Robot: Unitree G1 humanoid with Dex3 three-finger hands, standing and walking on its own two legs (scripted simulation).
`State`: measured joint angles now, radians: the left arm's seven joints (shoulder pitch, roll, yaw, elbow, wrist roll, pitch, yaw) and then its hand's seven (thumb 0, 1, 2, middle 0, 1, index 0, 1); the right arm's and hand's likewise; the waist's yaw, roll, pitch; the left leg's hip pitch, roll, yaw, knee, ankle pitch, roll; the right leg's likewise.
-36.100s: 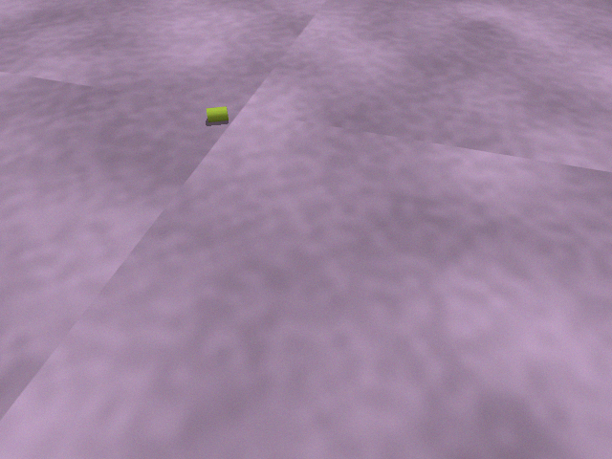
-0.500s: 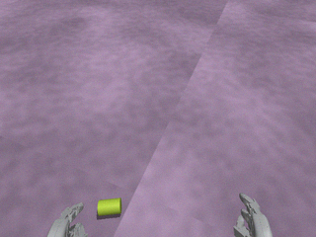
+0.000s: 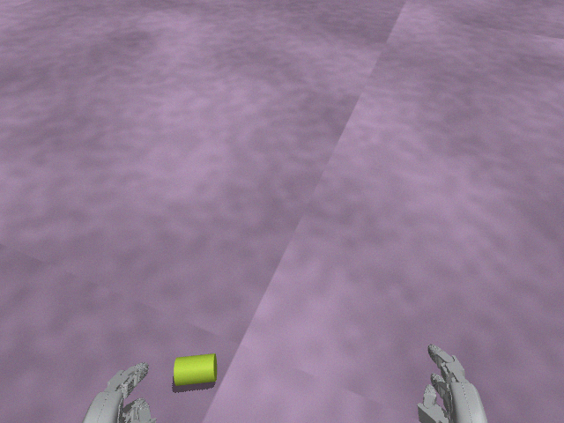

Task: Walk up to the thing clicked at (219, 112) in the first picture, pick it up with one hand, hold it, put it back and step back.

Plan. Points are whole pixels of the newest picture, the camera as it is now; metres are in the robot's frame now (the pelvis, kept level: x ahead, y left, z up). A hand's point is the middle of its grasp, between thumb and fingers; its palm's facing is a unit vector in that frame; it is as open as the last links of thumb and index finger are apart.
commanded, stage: stand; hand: left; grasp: from above
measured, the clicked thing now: (196, 369) +0.43 +0.26 -0.67
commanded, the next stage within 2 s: none
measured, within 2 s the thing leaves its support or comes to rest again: neither
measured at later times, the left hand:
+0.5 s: hand out of the picture +0.08 +0.24 -0.11, palm faces +0.03 -0.94 -0.33, open 7.4 cm
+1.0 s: hand out of the picture +0.01 +0.24 -0.10, palm faces +0.02 -0.94 -0.33, open 7.4 cm
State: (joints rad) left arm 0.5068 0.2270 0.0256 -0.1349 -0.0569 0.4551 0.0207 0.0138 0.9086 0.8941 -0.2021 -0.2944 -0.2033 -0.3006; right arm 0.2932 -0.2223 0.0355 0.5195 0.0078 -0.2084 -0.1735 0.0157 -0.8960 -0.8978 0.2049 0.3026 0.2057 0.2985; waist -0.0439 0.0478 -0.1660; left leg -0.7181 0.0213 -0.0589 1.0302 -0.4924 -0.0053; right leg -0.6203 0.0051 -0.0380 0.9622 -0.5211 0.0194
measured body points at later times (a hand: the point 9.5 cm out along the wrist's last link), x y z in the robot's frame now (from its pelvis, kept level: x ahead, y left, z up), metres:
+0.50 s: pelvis -0.01 +0.01 +0.05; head +0.00 +0.02 +0.49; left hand +0.07 +0.29 -0.08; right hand +0.08 -0.27 -0.08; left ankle +0.01 +0.12 -0.68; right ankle -0.02 -0.13 -0.68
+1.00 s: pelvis -0.02 +0.01 +0.07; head -0.03 +0.00 +0.52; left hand +0.01 +0.29 -0.07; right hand +0.04 -0.28 -0.08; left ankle +0.01 +0.12 -0.68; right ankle -0.02 -0.14 -0.68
